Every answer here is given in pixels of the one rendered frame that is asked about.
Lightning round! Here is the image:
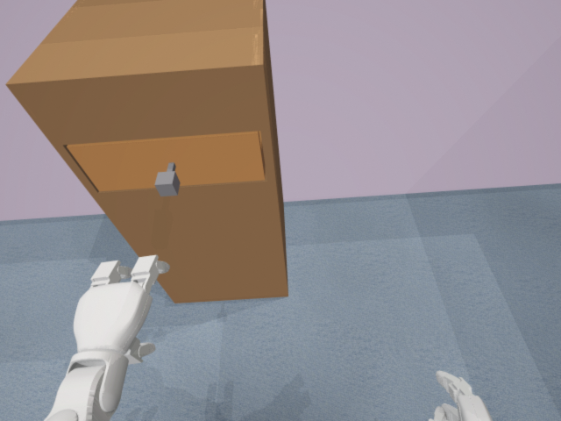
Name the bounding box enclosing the left robot hand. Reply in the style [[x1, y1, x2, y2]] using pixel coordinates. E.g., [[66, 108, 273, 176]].
[[74, 255, 170, 365]]

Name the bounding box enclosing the cabinet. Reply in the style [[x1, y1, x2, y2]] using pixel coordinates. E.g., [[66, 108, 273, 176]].
[[5, 0, 288, 303]]

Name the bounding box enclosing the handle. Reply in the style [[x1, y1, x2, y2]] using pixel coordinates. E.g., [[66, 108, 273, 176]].
[[154, 162, 180, 196]]

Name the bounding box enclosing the right robot hand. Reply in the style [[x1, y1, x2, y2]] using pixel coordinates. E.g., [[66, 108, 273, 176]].
[[429, 371, 493, 421]]

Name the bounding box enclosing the robot left forearm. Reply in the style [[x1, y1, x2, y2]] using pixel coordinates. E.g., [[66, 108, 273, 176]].
[[44, 348, 129, 421]]

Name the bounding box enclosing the drawer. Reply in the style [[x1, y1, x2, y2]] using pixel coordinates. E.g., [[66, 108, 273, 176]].
[[67, 131, 265, 191]]

